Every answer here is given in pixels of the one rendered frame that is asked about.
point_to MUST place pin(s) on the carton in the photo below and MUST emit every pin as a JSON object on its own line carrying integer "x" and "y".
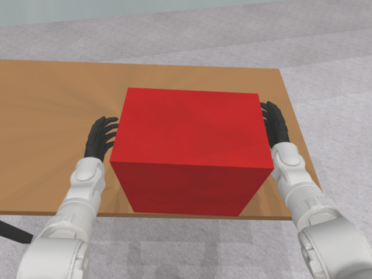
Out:
{"x": 191, "y": 152}

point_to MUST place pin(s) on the robot right upper arm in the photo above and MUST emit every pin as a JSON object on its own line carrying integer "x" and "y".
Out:
{"x": 335, "y": 250}

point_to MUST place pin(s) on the robot right hand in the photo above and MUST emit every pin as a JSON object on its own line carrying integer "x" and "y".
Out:
{"x": 276, "y": 129}

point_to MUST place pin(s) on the robot left hand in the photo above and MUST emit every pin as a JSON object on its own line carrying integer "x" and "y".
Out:
{"x": 96, "y": 145}

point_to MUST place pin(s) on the robot left upper arm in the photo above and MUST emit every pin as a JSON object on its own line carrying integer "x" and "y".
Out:
{"x": 57, "y": 258}

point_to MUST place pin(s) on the left robot forearm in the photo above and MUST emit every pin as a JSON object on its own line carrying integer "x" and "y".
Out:
{"x": 79, "y": 208}

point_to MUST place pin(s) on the table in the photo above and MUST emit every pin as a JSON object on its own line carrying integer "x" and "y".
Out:
{"x": 47, "y": 109}

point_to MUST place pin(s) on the right robot forearm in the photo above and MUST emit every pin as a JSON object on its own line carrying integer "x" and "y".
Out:
{"x": 304, "y": 199}

